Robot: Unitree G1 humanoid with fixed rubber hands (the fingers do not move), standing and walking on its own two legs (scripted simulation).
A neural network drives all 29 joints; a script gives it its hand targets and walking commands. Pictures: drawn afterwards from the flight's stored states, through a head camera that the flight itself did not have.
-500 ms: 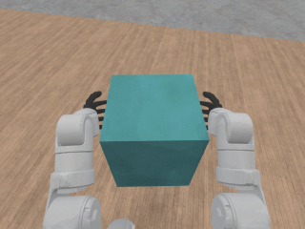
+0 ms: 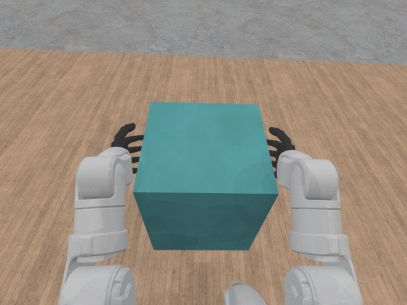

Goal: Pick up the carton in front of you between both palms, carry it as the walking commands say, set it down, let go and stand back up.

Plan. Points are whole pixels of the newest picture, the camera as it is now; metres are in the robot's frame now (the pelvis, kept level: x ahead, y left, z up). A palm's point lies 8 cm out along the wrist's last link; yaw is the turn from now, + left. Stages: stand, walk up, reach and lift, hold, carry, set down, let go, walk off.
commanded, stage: carry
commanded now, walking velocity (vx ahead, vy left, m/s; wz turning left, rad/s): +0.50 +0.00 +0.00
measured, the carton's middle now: (202, 181) +0.37 -0.02 +0.01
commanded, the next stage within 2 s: none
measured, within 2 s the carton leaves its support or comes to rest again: neither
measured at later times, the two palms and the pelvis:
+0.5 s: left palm (127, 80) +0.65 +0.15 +0.05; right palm (237, 71) +0.69 -0.15 +0.05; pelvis +0.31 -0.05 -0.04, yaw +3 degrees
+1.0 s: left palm (145, 33) +0.98 +0.13 +0.00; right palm (229, 35) +0.95 -0.17 +0.00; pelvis +0.61 +0.01 -0.09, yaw -1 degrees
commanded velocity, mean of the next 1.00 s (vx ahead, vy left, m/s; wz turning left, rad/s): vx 0.50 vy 0.00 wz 0.00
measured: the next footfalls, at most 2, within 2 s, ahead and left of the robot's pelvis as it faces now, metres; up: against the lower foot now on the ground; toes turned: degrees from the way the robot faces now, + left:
right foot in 0.24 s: +0.32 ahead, -0.07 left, -0.05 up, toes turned +0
left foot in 0.76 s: +0.63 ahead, +0.03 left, -0.09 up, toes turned +2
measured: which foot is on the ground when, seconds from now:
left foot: down 0.00-0.24, up 0.26-0.74, down 0.76-1.00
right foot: up 0.00-0.22, down 0.24-0.76, up 0.78-1.00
